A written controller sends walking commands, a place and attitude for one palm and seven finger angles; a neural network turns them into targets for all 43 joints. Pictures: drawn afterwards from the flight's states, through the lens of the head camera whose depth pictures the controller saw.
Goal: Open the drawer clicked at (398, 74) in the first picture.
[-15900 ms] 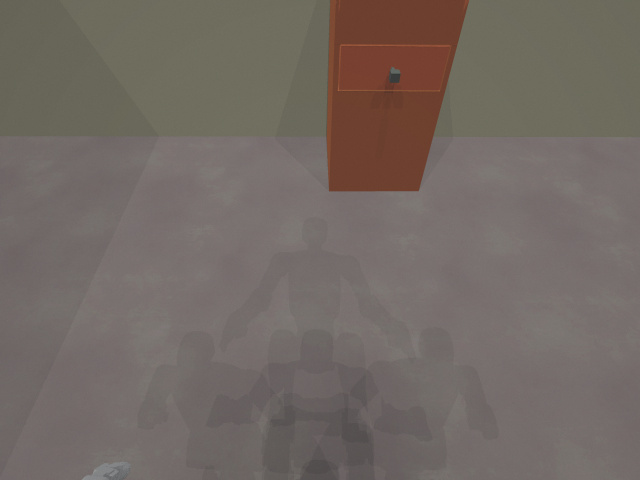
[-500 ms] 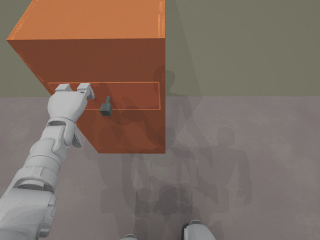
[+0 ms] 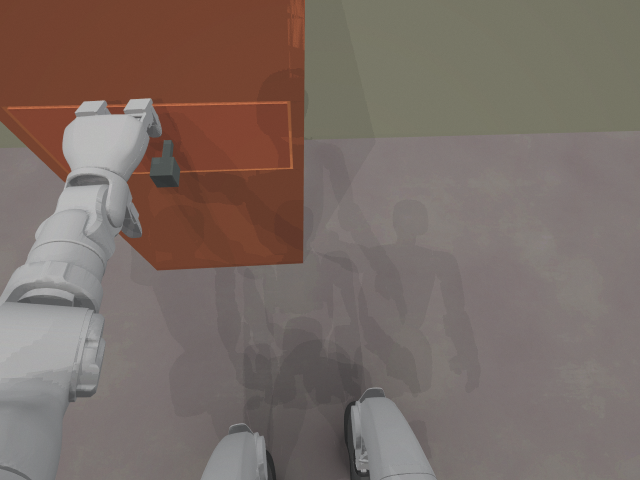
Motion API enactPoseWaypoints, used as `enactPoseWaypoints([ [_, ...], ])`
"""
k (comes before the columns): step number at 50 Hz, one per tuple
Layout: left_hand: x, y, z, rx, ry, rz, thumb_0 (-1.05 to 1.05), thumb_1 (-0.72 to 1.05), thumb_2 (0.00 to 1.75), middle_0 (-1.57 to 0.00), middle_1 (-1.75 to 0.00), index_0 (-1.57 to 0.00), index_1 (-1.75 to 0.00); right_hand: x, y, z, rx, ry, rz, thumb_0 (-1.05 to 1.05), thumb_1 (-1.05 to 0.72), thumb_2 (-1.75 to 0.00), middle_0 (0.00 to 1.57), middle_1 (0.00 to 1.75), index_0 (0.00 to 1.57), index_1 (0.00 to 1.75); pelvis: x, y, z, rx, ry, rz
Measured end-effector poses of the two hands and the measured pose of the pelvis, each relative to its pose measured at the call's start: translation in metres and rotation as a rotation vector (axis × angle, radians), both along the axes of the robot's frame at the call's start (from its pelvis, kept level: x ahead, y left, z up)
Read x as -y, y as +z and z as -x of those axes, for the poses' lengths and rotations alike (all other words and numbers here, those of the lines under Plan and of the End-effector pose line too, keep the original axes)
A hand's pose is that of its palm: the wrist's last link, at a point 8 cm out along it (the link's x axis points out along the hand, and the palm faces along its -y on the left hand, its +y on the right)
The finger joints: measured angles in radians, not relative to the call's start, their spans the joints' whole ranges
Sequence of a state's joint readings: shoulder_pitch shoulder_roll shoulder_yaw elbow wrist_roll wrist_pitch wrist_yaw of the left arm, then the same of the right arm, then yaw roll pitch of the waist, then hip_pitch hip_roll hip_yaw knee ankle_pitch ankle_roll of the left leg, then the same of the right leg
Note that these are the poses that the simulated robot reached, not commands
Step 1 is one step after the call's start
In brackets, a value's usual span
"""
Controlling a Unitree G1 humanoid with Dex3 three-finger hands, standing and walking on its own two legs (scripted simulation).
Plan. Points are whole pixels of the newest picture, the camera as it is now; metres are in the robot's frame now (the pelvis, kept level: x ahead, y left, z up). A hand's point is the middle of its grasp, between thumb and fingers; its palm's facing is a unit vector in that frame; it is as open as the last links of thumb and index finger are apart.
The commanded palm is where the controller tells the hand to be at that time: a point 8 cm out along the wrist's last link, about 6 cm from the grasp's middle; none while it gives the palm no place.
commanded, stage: move the hooked fingers above the handle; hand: left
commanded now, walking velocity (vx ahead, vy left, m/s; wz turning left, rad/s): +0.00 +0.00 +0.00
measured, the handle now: (166, 162) +0.59 +0.18 -0.09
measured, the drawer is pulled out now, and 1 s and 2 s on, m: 0.00 0.00 0.00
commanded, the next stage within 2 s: lower the fingers behind the handle in 1.54 s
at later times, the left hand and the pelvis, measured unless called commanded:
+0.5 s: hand (139, 159) +0.55 +0.20 -0.02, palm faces -0.11 -0.01 -0.99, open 13.8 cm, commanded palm +0.55 +0.20 +0.02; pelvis -0.01 +0.00 -0.02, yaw +0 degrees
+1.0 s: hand (139, 163) +0.55 +0.20 -0.03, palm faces -0.09 -0.03 -1.00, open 13.8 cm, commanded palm +0.54 +0.19 +0.02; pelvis -0.01 +0.00 -0.03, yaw +0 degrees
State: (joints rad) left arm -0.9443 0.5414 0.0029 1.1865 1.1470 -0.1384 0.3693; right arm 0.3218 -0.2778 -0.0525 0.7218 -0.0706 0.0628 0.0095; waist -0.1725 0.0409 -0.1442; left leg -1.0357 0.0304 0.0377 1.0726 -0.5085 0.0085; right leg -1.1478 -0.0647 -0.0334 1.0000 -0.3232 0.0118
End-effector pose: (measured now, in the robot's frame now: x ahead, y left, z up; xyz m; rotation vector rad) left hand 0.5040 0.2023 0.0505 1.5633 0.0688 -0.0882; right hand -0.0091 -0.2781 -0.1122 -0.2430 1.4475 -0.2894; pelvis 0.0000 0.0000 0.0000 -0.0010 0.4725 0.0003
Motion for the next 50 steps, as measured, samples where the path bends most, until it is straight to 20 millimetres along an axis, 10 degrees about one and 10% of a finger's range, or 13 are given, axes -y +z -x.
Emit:
enactPoseWaypoints([
  [10,0.005,-0.023,-0.031,0.043,0.006,0.008,0.0,-0.48,0.3,-0.32,-1.2,-0.33,-1.2,-0.006,-0.013,0.022,-0.075,-0.021,0.008,0.0,-0.91,-0.9,0.2,0.3,0.2,0.3,-0.003,-0.023,0.002,-0.07,0.005,0.019],
  [50,0.004,-0.023,-0.027,0.013,0.003,0.021,0.0,-0.48,0.3,-0.32,-1.2,-0.32,-1.2,-0.011,-0.023,0.027,-0.066,-0.016,-0.015,0.0,-0.91,-0.9,0.2,0.3,0.2,0.3,0.0,-0.028,0.012,-0.073,0.012,0.029],
])
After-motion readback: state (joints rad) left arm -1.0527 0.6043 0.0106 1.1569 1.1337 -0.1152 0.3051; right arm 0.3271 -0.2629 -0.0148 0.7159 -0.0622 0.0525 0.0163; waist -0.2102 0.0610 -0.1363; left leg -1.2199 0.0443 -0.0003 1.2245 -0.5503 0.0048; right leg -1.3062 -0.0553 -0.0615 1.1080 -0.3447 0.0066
